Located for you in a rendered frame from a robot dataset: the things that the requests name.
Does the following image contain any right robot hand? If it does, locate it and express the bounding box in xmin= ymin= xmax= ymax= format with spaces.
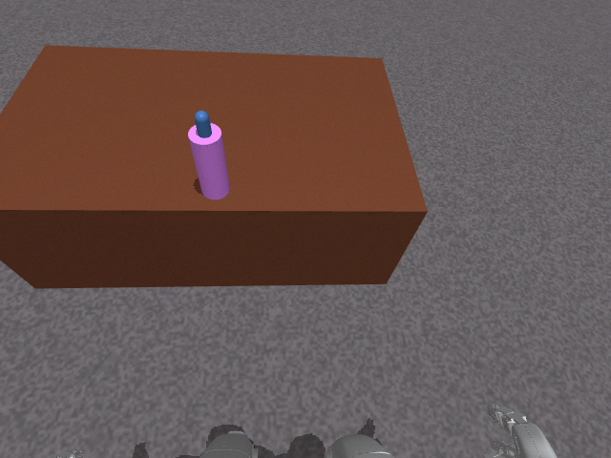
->
xmin=484 ymin=405 xmax=558 ymax=458

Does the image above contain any bottle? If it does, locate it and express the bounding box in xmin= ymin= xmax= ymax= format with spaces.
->
xmin=188 ymin=111 xmax=230 ymax=200

